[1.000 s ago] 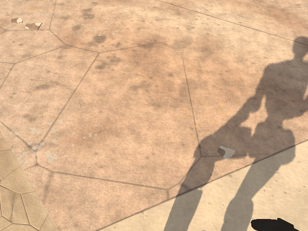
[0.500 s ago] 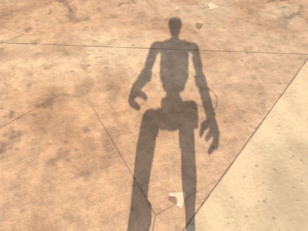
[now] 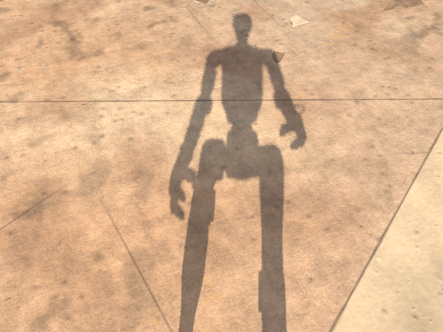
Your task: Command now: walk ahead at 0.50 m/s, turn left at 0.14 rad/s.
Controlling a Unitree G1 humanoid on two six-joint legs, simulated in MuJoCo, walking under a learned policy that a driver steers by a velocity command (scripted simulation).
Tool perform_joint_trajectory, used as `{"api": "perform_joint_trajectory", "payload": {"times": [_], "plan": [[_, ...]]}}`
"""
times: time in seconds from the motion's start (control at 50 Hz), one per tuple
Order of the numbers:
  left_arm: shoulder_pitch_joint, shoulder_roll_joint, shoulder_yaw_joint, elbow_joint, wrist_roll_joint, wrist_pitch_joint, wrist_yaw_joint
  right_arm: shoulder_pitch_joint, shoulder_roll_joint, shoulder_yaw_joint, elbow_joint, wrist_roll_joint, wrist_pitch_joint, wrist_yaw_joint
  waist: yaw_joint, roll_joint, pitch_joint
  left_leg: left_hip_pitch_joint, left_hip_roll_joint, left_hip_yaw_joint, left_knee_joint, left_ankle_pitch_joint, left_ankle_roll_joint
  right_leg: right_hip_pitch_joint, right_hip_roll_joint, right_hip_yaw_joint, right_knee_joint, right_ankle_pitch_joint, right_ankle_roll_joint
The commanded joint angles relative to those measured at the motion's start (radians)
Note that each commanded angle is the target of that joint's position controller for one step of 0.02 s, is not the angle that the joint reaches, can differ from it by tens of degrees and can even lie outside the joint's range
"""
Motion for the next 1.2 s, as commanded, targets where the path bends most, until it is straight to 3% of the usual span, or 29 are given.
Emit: {"api": "perform_joint_trajectory", "payload": {"times": [0.02,0.06,0.12,0.16,0.18,0.2,0.22,0.24,0.26,0.28,0.3,0.34,0.38,0.48,0.58,0.66,0.68,0.7,0.72,0.74,0.76,0.78,0.82,0.86,0.94,1.04,1.12,1.18,1.2], "plan": [[-0.082,0.185,0.037,-0.080,-0.011,-0.028,0.015,-0.057,-0.035,-0.005,-0.047,0.009,0.005,0.010,-0.019,-0.064,0.032,0.211,-0.019,0.021,-0.196,0.177,0.003,-0.155,-0.263,0.066,-0.171,0.196,-0.142],[-0.060,0.196,0.044,-0.065,-0.016,-0.020,0.015,-0.102,-0.053,-0.011,-0.065,0.017,0.010,0.024,0.006,-0.067,0.052,0.162,-0.028,0.007,-0.274,0.170,0.021,-0.018,-0.304,0.055,-0.157,0.177,-0.128],[-0.053,0.198,0.053,-0.055,-0.010,0.004,0.014,-0.132,-0.071,-0.021,-0.095,0.008,0.013,0.046,0.013,-0.067,0.072,0.110,-0.053,0.018,-0.335,0.039,0.068,0.159,-0.349,0.024,-0.072,0.299,-0.096],[-0.091,0.219,0.063,-0.074,-0.010,0.022,0.017,-0.041,-0.107,-0.041,-0.086,-0.002,0.014,0.056,-0.039,-0.102,0.013,0.243,-0.115,0.079,-0.352,-0.060,0.105,0.200,-0.334,-0.020,0.082,0.633,-0.061],[-0.112,0.217,0.062,-0.089,-0.008,0.034,0.022,0.090,-0.140,-0.064,-0.051,-0.006,0.015,0.056,-0.102,-0.086,-0.053,0.401,-0.165,0.113,-0.384,-0.063,0.127,0.181,-0.291,-0.062,0.263,0.758,-0.035],[-0.114,0.197,0.053,-0.123,0.010,0.036,0.031,0.265,-0.216,-0.095,-0.016,-0.008,0.018,0.048,-0.161,-0.002,-0.153,0.685,-0.082,-0.039,-0.362,0.029,0.176,-0.014,-0.243,-0.103,0.554,0.614,0.004],[-0.008,0.071,0.007,-0.156,0.030,0.010,0.013,0.329,-0.312,-0.117,-0.009,-0.005,0.015,0.047,-0.114,0.261,-0.278,1.082,0.150,-0.556,-0.464,-0.155,0.375,-0.473,-0.047,-0.077,0.954,0.019,0.079],[-0.051,0.128,0.016,-0.148,0.019,-0.027,-0.003,0.363,-0.223,-0.094,-0.011,-0.001,0.017,0.046,-0.149,0.209,-0.355,1.171,0.179,-0.786,-0.617,-0.296,0.380,-0.625,-0.038,0.087,1.072,-0.293,0.057],[-0.149,0.182,0.033,-0.179,-0.020,-0.048,-0.011,0.314,-0.181,-0.083,-0.019,-0.010,0.019,0.038,-0.152,0.143,-0.225,1.076,0.156,-0.660,-0.618,-0.308,0.316,-0.712,-0.096,0.104,1.099,-0.221,0.034],[-0.228,0.174,0.028,-0.206,-0.018,-0.058,-0.005,0.237,-0.168,-0.079,-0.044,-0.015,0.021,0.034,-0.134,0.019,-0.143,0.924,0.121,-0.540,-0.622,-0.227,0.290,-0.694,-0.140,0.088,1.048,-0.139,0.026],[-0.261,0.167,0.031,-0.220,-0.002,-0.058,0.004,0.179,-0.158,-0.076,-0.062,-0.019,0.023,0.033,-0.100,-0.044,-0.085,0.777,0.094,-0.458,-0.638,-0.128,0.283,-0.652,-0.171,0.079,0.969,-0.092,0.030],[-0.250,0.164,0.041,-0.239,0.012,-0.033,0.015,0.129,-0.125,-0.066,-0.086,-0.023,0.022,0.032,-0.043,-0.015,-0.058,0.626,0.038,-0.375,-0.680,-0.030,0.274,-0.544,-0.203,0.084,0.862,-0.059,0.047],[-0.246,0.148,0.042,-0.251,0.019,-0.015,0.020,0.141,-0.134,-0.071,-0.092,-0.012,0.018,0.024,-0.032,0.005,-0.046,0.574,0.015,-0.320,-0.692,0.038,0.281,-0.538,-0.199,0.068,0.778,-0.029,0.076],[-0.422,0.107,0.029,-0.313,0.016,-0.016,0.019,0.217,-0.162,-0.087,-0.079,0.003,0.028,-0.001,-0.089,0.031,-0.015,0.523,-0.046,-0.239,-0.679,0.025,0.236,-0.483,-0.144,0.058,0.400,0.243,0.117],[-0.526,0.132,0.036,-0.360,-0.002,-0.034,0.000,0.276,-0.154,-0.095,-0.060,0.009,0.044,-0.003,-0.131,0.059,0.002,0.590,-0.030,-0.322,-0.605,-0.058,0.213,-0.414,-0.099,0.071,0.224,0.278,0.108],[-0.428,0.173,0.062,-0.347,-0.009,-0.056,-0.011,0.245,-0.143,-0.099,-0.083,0.006,0.059,-0.010,-0.066,0.097,-0.022,0.647,-0.034,-0.408,-0.469,-0.020,0.182,-0.248,-0.083,0.064,0.114,0.156,0.055],[-0.327,0.201,0.078,-0.329,0.001,-0.060,-0.006,0.225,-0.111,-0.089,-0.099,0.002,0.056,-0.007,-0.016,0.084,-0.090,0.600,-0.078,-0.371,-0.355,0.028,0.153,-0.072,-0.125,0.081,0.113,0.158,0.019],[-0.166,0.257,0.095,-0.315,0.016,-0.060,0.002,0.217,-0.055,-0.069,-0.125,-0.011,0.049,-0.002,0.051,-0.022,-0.221,0.455,-0.143,-0.278,-0.083,-0.116,0.113,0.199,-0.298,0.242,0.138,0.123,-0.047],[-0.077,0.323,0.110,-0.279,0.023,-0.046,0.000,0.369,-0.017,-0.053,-0.146,0.013,0.042,-0.002,-0.013,-0.366,-0.322,0.099,-0.263,-0.158,0.213,-0.561,0.044,0.504,-0.514,0.686,0.075,-0.028,-0.226],[-0.086,0.238,0.096,-0.292,-0.003,-0.039,-0.002,0.369,-0.119,-0.068,-0.119,0.021,0.041,-0.006,0.011,-0.287,-0.268,-0.035,-0.175,-0.163,0.359,-0.547,0.028,0.480,-0.533,0.773,0.033,-0.243,-0.224],[-0.124,0.176,0.079,-0.307,-0.003,-0.031,0.004,0.257,-0.170,-0.082,-0.129,0.011,0.048,-0.005,0.040,-0.180,-0.147,-0.065,-0.143,-0.146,0.402,-0.444,0.018,0.363,-0.484,0.618,0.018,-0.237,-0.176],[-0.171,0.164,0.070,-0.312,0.006,-0.022,0.006,0.193,-0.162,-0.084,-0.144,-0.001,0.052,-0.006,0.024,-0.107,-0.073,-0.032,-0.110,-0.115,0.388,-0.367,0.013,0.232,-0.440,0.489,0.000,-0.122,-0.142],[-0.212,0.133,0.056,-0.300,0.017,-0.015,0.006,0.153,-0.127,-0.085,-0.170,-0.003,0.055,0.006,-0.018,-0.122,0.004,0.027,-0.061,-0.103,0.326,-0.297,0.016,0.069,-0.367,0.325,-0.050,0.032,-0.115],[-0.212,0.132,0.058,-0.281,0.012,-0.021,0.003,0.162,-0.089,-0.078,-0.174,0.007,0.063,0.013,-0.037,-0.146,0.014,0.053,-0.045,-0.078,0.289,-0.279,0.014,0.017,-0.346,0.233,-0.092,0.099,-0.117],[-0.197,0.186,0.075,-0.240,0.010,-0.025,0.006,0.096,-0.072,-0.068,-0.193,0.001,0.072,0.017,-0.039,-0.109,0.026,0.007,-0.026,-0.075,0.161,-0.160,-0.008,0.029,-0.364,0.106,-0.127,0.259,-0.133],[-0.163,0.219,0.079,-0.205,0.001,-0.010,0.013,-0.051,-0.052,-0.054,-0.216,0.003,0.060,0.045,0.013,-0.097,0.057,0.066,-0.041,-0.007,-0.113,0.051,0.007,0.070,-0.338,-0.052,-0.121,0.300,-0.090],[-0.115,0.255,0.088,-0.179,-0.016,0.010,0.013,-0.139,-0.057,-0.052,-0.257,0.009,0.061,0.068,0.035,-0.104,0.092,0.084,-0.064,0.049,-0.237,-0.021,0.043,0.173,-0.377,-0.099,-0.085,0.361,-0.069],[-0.124,0.301,0.103,-0.180,-0.029,0.026,0.021,-0.066,-0.107,-0.079,-0.258,-0.001,0.069,0.073,-0.034,-0.150,0.032,0.264,-0.152,0.132,-0.281,-0.177,0.104,0.214,-0.380,-0.166,0.103,0.810,-0.038],[-0.135,0.307,0.104,-0.183,-0.033,0.033,0.026,0.062,-0.141,-0.102,-0.226,-0.001,0.072,0.071,-0.112,-0.140,-0.033,0.433,-0.196,0.153,-0.345,-0.147,0.136,0.187,-0.358,-0.197,0.272,0.907,-0.019]]}}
